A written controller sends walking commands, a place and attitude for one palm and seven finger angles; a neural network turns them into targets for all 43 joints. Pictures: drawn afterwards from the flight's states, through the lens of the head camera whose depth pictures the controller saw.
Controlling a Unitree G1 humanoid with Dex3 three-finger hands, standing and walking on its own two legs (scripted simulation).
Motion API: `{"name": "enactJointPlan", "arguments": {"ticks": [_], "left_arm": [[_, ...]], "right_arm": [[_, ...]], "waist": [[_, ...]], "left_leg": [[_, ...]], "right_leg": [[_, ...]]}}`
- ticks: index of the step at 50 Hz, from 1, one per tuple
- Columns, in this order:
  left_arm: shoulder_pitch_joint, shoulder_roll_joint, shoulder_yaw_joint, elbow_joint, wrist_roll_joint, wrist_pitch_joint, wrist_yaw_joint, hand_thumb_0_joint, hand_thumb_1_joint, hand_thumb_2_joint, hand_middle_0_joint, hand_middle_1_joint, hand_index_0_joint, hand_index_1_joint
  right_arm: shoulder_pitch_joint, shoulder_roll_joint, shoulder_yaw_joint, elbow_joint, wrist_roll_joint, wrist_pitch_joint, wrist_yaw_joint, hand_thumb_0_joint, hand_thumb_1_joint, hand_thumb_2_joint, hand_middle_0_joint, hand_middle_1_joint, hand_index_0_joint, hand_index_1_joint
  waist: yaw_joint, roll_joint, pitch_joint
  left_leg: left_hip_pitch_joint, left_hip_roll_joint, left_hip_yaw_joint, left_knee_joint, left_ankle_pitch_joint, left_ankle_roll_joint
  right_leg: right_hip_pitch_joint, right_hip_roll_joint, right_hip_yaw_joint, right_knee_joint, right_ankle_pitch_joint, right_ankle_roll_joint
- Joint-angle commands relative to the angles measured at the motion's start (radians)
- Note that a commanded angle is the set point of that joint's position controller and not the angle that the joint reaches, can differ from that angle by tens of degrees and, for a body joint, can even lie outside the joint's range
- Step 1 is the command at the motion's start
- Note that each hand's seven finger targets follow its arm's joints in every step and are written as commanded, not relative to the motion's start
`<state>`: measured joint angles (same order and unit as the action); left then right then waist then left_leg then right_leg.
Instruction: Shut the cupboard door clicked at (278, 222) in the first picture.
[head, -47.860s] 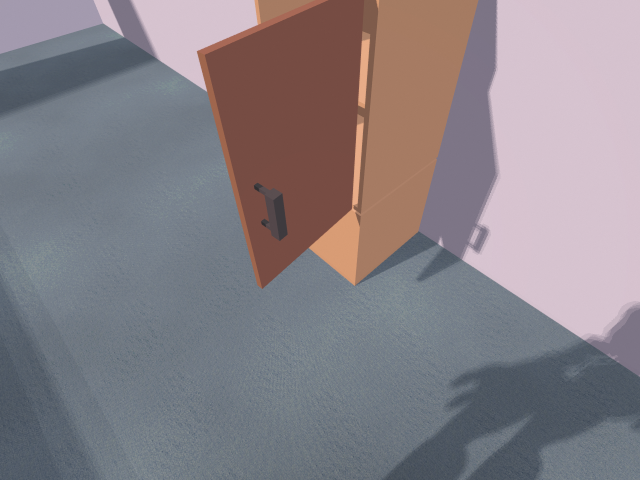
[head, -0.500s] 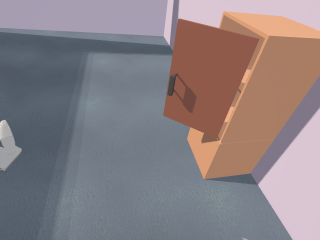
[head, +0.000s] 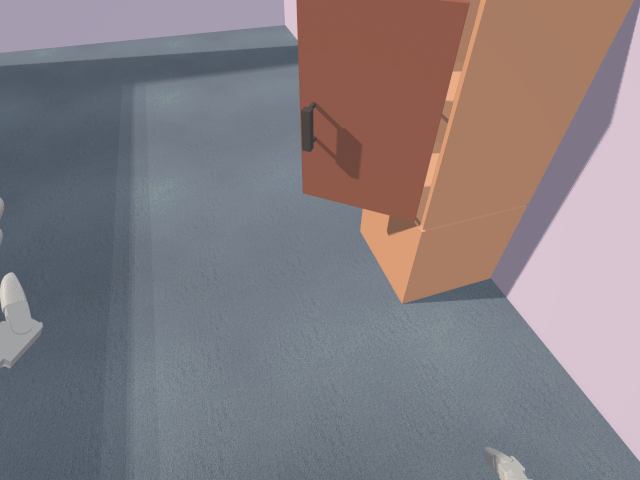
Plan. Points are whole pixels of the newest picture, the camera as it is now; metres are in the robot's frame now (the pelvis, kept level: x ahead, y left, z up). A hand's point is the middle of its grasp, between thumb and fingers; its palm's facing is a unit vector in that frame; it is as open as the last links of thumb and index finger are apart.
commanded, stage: stop stepping back and stand still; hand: left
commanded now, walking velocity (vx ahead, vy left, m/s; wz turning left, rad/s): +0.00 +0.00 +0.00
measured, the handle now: (310, 126) +1.00 +0.08 -0.07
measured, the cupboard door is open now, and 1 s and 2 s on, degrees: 50 50 50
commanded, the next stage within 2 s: let the arm hang, fingers relaxed in 0.64 s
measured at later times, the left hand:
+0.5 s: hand (90, 290) +0.26 +0.25 +0.17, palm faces +0.40 -0.76 -0.51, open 7.4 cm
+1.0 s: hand out of the picture +0.10 +0.19 -0.14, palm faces -0.05 -0.97 -0.24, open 7.4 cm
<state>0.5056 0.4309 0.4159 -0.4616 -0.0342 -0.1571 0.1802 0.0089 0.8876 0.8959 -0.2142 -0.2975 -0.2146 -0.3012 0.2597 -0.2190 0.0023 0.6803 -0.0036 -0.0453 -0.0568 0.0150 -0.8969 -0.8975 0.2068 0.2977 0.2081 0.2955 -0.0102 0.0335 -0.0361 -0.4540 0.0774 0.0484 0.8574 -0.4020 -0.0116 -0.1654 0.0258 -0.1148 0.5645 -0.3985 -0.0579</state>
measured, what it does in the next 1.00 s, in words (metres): stands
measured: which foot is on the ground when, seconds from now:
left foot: down 0.00-1.00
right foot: down 0.00-1.00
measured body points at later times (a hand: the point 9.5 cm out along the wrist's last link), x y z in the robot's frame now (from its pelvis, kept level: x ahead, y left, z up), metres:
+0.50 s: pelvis +0.05 -0.01 +0.01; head +0.06 -0.02 +0.46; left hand +0.23 +0.29 +0.19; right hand +0.20 -0.25 -0.09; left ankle +0.07 +0.12 -0.72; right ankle -0.06 -0.09 -0.71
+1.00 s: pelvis +0.01 +0.00 +0.00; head +0.01 -0.01 +0.45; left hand +0.10 +0.24 -0.12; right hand +0.12 -0.25 -0.13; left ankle +0.07 +0.12 -0.73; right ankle -0.05 -0.10 -0.72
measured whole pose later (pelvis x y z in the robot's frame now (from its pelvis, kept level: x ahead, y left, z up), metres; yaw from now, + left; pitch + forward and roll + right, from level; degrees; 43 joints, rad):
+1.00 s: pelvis +0.01 +0.00 +0.00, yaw +1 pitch -1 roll +0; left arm 0.28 0.20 -0.04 0.74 0.02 0.06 0.00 0.01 0.91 0.90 -0.20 -0.29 -0.20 -0.30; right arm 0.18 -0.28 0.02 0.83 -0.03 0.04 0.01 0.01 -0.90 -0.90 0.20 0.30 0.20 0.29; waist -0.03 0.03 0.01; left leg -0.38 0.02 0.05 0.60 -0.20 0.00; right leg -0.19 0.00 -0.06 0.62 -0.42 -0.03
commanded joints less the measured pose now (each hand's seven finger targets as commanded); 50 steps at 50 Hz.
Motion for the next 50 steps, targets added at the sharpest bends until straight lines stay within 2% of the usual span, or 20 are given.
{"name": "enactJointPlan", "arguments": {"ticks": [1, 3, 6, 7, 9, 11, 13, 14, 17, 22, 26, 33, 36, 37, 38, 40, 42, 46, 48, 50], "left_arm": [[-0.063, 0.197, 0.151, -0.259, -0.001, -0.091, 0.033, 0.000, 0.900, 0.900, -0.200, -0.300, -0.200, -0.300], [-0.095, 0.207, 0.151, -0.287, -0.004, -0.106, 0.032, 0.000, 0.900, 0.900, -0.200, -0.300, -0.200, -0.300], [-0.075, 0.200, 0.174, -0.263, -0.008, -0.125, 0.028, 0.000, 0.900, 0.900, -0.200, -0.300, -0.200, -0.300], [-0.075, 0.215, 0.180, -0.251, -0.006, -0.124, 0.018, 0.000, 0.900, 0.900, -0.200, -0.300, -0.200, -0.300], [-0.061, 0.190, 0.170, -0.240, 0.000, -0.127, 0.011, 0.000, 0.900, 0.900, -0.200, -0.300, -0.200, -0.300], [0.021, 0.179, 0.177, -0.221, -0.005, -0.118, 0.007, 0.000, 0.900, 0.900, -0.200, -0.300, -0.200, -0.300], [0.063, 0.167, 0.158, -0.196, -0.017, -0.104, 0.007, 0.000, 0.900, 0.900, -0.200, -0.300, -0.200, -0.300], [0.060, 0.175, 0.163, -0.187, -0.016, -0.098, 0.013, 0.000, 0.900, 0.900, -0.200, -0.300, -0.200, -0.300], [0.056, 0.191, 0.173, -0.167, -0.011, -0.092, 0.018, 0.000, 0.900, 0.900, -0.200, -0.300, -0.200, -0.300], [-0.007, 0.224, 0.170, -0.236, -0.002, -0.086, 0.012, 0.000, 0.900, 0.900, -0.200, -0.300, -0.200, -0.300], [0.035, 0.176, 0.139, -0.215, -0.008, -0.072, 0.002, 0.000, 0.900, 0.900, -0.200, -0.300, -0.200, -0.300], [0.052, 0.203, 0.165, -0.205, -0.010, -0.081, 0.010, 0.000, 0.900, 0.900, -0.200, -0.300, -0.200, -0.300], [0.075, 0.202, 0.167, -0.215, -0.014, -0.073, 0.010, 0.000, 0.900, 0.900, -0.200, -0.300, -0.200, -0.300], [-0.053, -0.008, -0.316, 0.486, 0.034, 0.059, -0.111, 0.000, 0.900, 0.900, -0.200, -0.300, -0.200, -0.300], [-0.078, -0.003, -0.315, 0.515, 0.039, 0.151, -0.153, 0.000, 0.900, 0.900, -0.200, -0.300, -0.200, -0.300], [-0.136, -0.043, -0.331, 0.626, 0.039, 0.178, -0.164, 0.000, 0.900, 0.900, -0.200, -0.300, -0.200, -0.300], [-0.151, -0.035, -0.350, 0.765, 0.048, 0.170, -0.173, 0.000, 0.900, 0.900, -0.200, -0.300, -0.200, -0.300], [-0.238, -0.002, -0.362, 1.030, 0.058, 0.154, -0.163, 0.000, 0.900, 0.900, -0.200, -0.300, -0.200, -0.300], [-0.295, -0.018, -0.375, 1.117, 0.056, 0.160, -0.157, 0.000, 0.900, 0.900, -0.200, -0.300, -0.200, -0.300], [-0.267, -0.056, -0.386, 1.214, 0.048, 0.159, -0.156, 0.000, 0.900, 0.900, -0.200, -0.300, -0.200, -0.300]], "right_arm": [[-0.123, -0.075, -0.026, -0.175, 0.002, -0.057, -0.021, 0.000, -0.900, -0.900, 0.200, 0.300, 0.200, 0.300], [-0.125, -0.084, -0.036, -0.172, 0.002, -0.074, -0.039, 0.000, -0.900, -0.900, 0.200, 0.300, 0.200, 0.300], [-0.118, -0.107, -0.045, -0.183, 0.001, -0.093, -0.047, 0.000, -0.900, -0.900, 0.200, 0.300, 0.200, 0.300], [-0.124, -0.105, -0.041, -0.178, -0.009, -0.102, -0.045, 0.000, -0.900, -0.900, 0.200, 0.300, 0.200, 0.300], [-0.115, -0.103, -0.040, -0.178, -0.002, -0.109, -0.037, 0.000, -0.900, -0.900, 0.200, 0.300, 0.200, 0.300], [-0.104, -0.101, -0.040, -0.191, 0.012, -0.108, -0.027, 0.000, -0.900, -0.900, 0.200, 0.300, 0.200, 0.300], [-0.089, -0.085, -0.039, -0.190, 0.017, -0.088, -0.014, 0.000, -0.900, -0.900, 0.200, 0.300, 0.200, 0.300], [-0.097, -0.081, -0.037, -0.188, 0.022, -0.078, -0.012, 0.000, -0.900, -0.900, 0.200, 0.300, 0.200, 0.300], [-0.111, -0.080, -0.026, -0.200, 0.023, -0.063, -0.020, 0.000, -0.900, -0.900, 0.200, 0.300, 0.200, 0.300], [-0.109, -0.092, -0.031, -0.204, 0.019, -0.057, -0.039, 0.000, -0.900, -0.900, 0.200, 0.300, 0.200, 0.300], [-0.111, -0.094, -0.031, -0.210, 0.024, -0.057, -0.033, 0.000, -0.900, -0.900, 0.200, 0.300, 0.200, 0.300], [-0.104, -0.084, -0.025, -0.219, 0.021, -0.040, -0.030, 0.000, -0.900, -0.900, 0.200, 0.300, 0.200, 0.300], [-0.106, -0.086, -0.027, -0.228, 0.021, -0.033, -0.034, 0.000, -0.900, -0.900, 0.200, 0.300, 0.200, 0.300], [-0.212, -0.215, -0.052, -0.102, 0.031, -0.097, 0.044, 0.000, -0.900, -0.900, 0.200, 0.300, 0.200, 0.300], [-0.114, -0.286, -0.074, -0.074, 0.016, -0.057, 0.056, 0.000, -0.900, -0.900, 0.200, 0.300, 0.200, 0.300], [-0.127, -0.260, -0.047, -0.049, 0.005, -0.008, 0.054, 0.000, -0.900, -0.900, 0.200, 0.300, 0.200, 0.300], [-0.150, -0.237, -0.025, -0.034, -0.013, 0.008, 0.054, 0.000, -0.900, -0.900, 0.200, 0.300, 0.200, 0.300], [-0.137, -0.154, -0.019, 0.041, -0.026, 0.055, 0.059, 0.000, -0.900, -0.900, 0.200, 0.300, 0.200, 0.300], [-0.090, -0.140, -0.020, 0.097, -0.026, 0.068, 0.058, 0.000, -0.900, -0.900, 0.200, 0.300, 0.200, 0.300], [-0.063, -0.127, -0.012, 0.157, -0.024, 0.062, 0.055, 0.000, -0.900, -0.900, 0.200, 0.300, 0.200, 0.300]], "waist": [[-0.009, -0.121, 0.025], [-0.020, -0.020, 0.013], [-0.007, 0.260, -0.019], [-0.005, 0.279, -0.006], [0.003, 0.165, 0.003], [0.001, 0.057, -0.034], [-0.014, -0.120, -0.090], [-0.007, -0.169, -0.103], [0.003, -0.107, -0.103], [-0.011, 0.002, -0.183], [-0.005, 0.013, -0.102], [-0.003, -0.041, -0.153], [-0.001, -0.043, -0.162], [-0.044, 0.007, -0.058], [-0.042, 0.073, -0.082], [0.007, 0.058, -0.012], [0.041, -0.052, -0.005], [0.007, -0.313, 0.050], [-0.023, -0.172, 0.066], [-0.019, -0.038, 0.045]], "left_leg": [[0.024, -0.008, 0.042, -0.153, 0.116, 0.005], [0.239, -0.042, 0.057, -0.312, 0.278, 0.010], [0.307, 0.182, -0.308, -0.501, 0.357, 0.121], [0.243, 0.221, -0.361, -0.555, 0.315, 0.140], [0.152, 0.198, -0.257, -0.538, 0.212, 0.124], [0.156, 0.085, -0.091, -0.417, 0.227, 0.058], [0.126, 0.000, 0.020, -0.216, 0.353, 0.015], [0.070, -0.020, 0.033, -0.182, 0.275, 0.009], [0.042, -0.040, 0.028, -0.260, 0.212, 0.022], [0.397, 0.031, 0.013, -0.280, 0.807, 0.073], [0.291, 0.046, -0.006, -0.313, 0.723, 0.044], [0.209, -0.009, 0.039, -0.272, 0.576, 0.033], [0.264, -0.004, 0.035, -0.316, 0.628, 0.042], [0.309, 0.039, -0.024, -0.227, 0.800, 0.047], [0.295, 0.079, -0.085, -0.255, 0.784, 0.086], [0.109, 0.165, -0.208, -0.384, 0.561, 0.150], [0.071, 0.122, -0.196, -0.399, 0.394, 0.116], [0.112, -0.049, -0.049, -0.215, 0.095, 0.010], [0.186, -0.040, -0.044, -0.247, 0.171, 0.007], [0.267, 0.001, -0.083, -0.343, 0.400, 0.022]], "right_leg": [[-0.023, -0.271, 0.193, -0.114, 0.544, -0.114], [-0.132, -0.206, 0.123, -0.040, 0.396, -0.041], [-0.214, -0.032, 0.070, 0.150, 0.069, 0.058], [-0.176, -0.038, 0.089, 0.173, -0.035, 0.061], [-0.067, -0.043, 0.089, 0.023, -0.031, 0.060], [-0.004, -0.065, 0.118, -0.164, 0.173, 0.044], [0.042, -0.207, 0.281, -0.178, 0.589, 0.005], [0.105, -0.238, 0.291, -0.149, 0.807, 0.006], [0.174, -0.234, 0.229, -0.077, 0.967, 0.018], [-0.027, -0.097, 0.095, 0.032, 0.856, 0.111], [-0.006, -0.081, 0.099, -0.084, 0.597, 0.078], [0.098, -0.168, 0.153, -0.088, 0.910, 0.067], [0.065, -0.139, 0.120, -0.069, 0.855, 0.080], [-0.116, -0.153, 0.056, 0.096, 0.799, 0.038], [-0.140, -0.131, 0.094, 0.108, 0.518, 0.056], [-0.140, -0.058, 0.096, 0.142, -0.062, 0.057], [-0.056, -0.068, 0.109, -0.019, 0.023, 0.045], [-0.153, -0.263, 0.293, -0.238, 0.246, -0.066], [-0.173, -0.239, 0.240, -0.203, 0.268, -0.079], [-0.151, -0.157, 0.184, -0.154, 0.248, -0.018]]}}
